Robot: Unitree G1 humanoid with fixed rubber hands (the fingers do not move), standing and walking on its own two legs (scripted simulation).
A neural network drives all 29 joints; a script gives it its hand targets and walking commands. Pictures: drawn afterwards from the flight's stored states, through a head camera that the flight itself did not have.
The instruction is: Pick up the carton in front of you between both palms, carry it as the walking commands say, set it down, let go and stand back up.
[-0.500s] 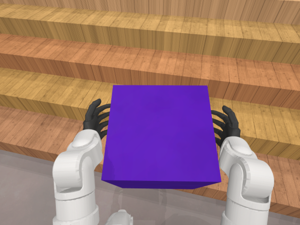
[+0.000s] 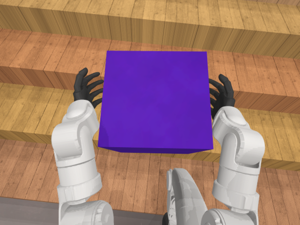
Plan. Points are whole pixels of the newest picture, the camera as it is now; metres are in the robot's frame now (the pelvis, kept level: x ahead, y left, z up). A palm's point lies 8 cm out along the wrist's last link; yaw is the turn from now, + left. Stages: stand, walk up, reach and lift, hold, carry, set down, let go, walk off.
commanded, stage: carry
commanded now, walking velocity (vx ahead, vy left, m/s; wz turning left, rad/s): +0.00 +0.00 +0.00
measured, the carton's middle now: (155, 112) +0.37 -0.02 +0.05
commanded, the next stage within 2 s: none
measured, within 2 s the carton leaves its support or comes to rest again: neither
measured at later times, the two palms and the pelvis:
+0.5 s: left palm out of the picture +0.63 +0.11 +0.32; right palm out of the picture +0.65 -0.19 +0.30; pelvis +0.29 -0.07 +0.16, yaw +2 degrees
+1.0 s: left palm out of the picture +0.71 +0.10 +0.27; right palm out of the picture +0.72 -0.20 +0.27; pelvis +0.38 -0.06 +0.17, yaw -1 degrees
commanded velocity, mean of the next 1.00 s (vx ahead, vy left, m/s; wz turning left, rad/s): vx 0.00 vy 0.00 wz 0.00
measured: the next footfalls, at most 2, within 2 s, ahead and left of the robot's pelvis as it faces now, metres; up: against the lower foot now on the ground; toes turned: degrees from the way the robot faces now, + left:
right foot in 0.16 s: +0.34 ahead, -0.11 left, +0.16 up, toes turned -4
left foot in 0.62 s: +0.37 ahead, +0.04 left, +0.16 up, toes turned +2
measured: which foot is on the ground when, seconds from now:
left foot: down 0.00-0.16, up 0.18-0.60, down 0.62-1.00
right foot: up 0.00-0.14, down 0.16-1.00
